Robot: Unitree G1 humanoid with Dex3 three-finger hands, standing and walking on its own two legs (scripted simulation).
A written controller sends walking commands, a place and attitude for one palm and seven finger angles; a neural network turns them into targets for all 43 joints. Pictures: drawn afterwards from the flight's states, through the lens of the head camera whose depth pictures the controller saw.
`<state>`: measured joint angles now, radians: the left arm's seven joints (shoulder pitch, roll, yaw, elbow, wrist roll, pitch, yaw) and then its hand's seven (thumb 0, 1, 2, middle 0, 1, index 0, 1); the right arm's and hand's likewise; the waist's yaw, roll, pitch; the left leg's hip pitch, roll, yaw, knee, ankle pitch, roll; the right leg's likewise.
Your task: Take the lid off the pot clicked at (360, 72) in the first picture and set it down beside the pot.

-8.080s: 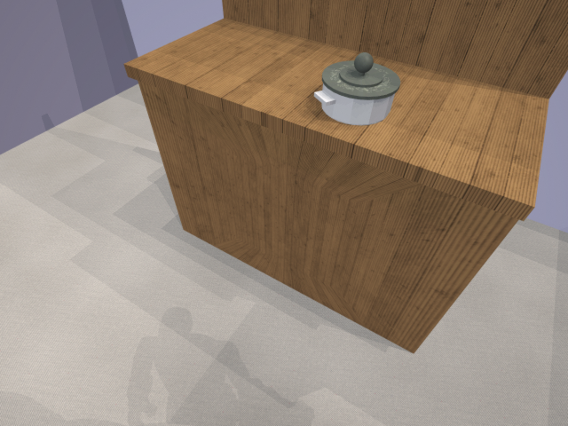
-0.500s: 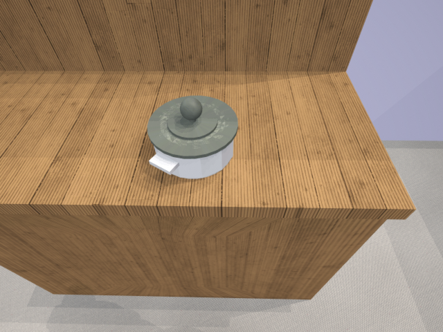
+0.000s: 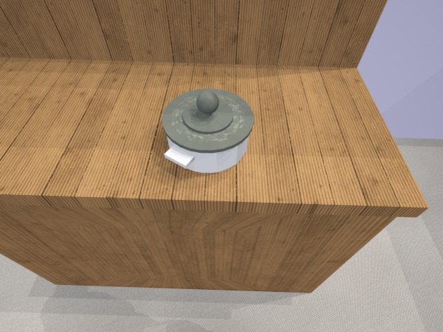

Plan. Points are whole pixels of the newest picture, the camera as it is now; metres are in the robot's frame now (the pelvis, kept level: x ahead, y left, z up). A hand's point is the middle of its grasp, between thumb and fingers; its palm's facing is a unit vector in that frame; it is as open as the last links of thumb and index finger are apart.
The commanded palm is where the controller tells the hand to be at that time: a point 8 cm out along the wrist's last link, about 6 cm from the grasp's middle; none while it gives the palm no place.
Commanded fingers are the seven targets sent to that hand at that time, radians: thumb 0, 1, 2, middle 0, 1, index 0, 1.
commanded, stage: look again from close up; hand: left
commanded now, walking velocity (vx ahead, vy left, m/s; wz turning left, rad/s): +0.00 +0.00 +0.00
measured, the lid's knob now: (207, 102) +0.49 +0.06 +0.14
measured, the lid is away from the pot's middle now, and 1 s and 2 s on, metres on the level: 0.00 0.00 0.00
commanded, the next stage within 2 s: shuffle to correct the standing spot in 0.28 s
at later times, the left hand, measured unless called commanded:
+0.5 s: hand out of the picture -0.01 +0.17 -0.18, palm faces +0.01 -0.98 -0.18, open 7.4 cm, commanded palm none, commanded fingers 0.00 0.90 0.90 -0.20 -0.30 -0.20 -0.30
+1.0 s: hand out of the picture +0.00 +0.10 -0.18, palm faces +0.03 -0.98 -0.17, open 7.4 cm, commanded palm none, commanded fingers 0.00 0.90 0.90 -0.20 -0.30 -0.20 -0.30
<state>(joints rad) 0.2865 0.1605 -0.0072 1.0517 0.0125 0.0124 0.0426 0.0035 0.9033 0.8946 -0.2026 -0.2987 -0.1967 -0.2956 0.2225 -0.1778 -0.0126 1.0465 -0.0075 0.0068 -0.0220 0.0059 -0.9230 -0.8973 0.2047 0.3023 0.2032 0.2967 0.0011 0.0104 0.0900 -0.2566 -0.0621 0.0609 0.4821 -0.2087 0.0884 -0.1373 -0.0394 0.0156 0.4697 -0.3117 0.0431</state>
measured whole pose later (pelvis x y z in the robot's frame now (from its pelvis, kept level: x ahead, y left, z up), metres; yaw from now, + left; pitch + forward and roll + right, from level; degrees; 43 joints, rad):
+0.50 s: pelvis +0.00 +0.00 +0.00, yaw +0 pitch -1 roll -1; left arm 0.31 0.15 -0.01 1.07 0.01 0.01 0.04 0.00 0.90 0.89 -0.20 -0.30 -0.20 -0.30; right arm 0.25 -0.16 -0.02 1.07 -0.01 0.01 -0.02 0.01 -0.93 -0.90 0.20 0.30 0.20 0.30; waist 0.00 0.00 0.06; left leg -0.25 -0.06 0.06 0.46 -0.19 0.09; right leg -0.13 -0.04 0.02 0.45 -0.30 0.04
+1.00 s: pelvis +0.03 -0.06 -0.01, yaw +1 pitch +0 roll -2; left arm 0.35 0.13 0.01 1.04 0.01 0.02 0.03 0.00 0.90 0.89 -0.20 -0.30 -0.20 -0.30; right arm 0.27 -0.15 -0.04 1.07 -0.01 0.02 -0.04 0.00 -0.91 -0.90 0.20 0.30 0.20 0.30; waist -0.02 0.02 0.05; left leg -0.33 0.05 0.01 0.65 -0.32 0.00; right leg -0.14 0.08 -0.04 0.51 -0.37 -0.06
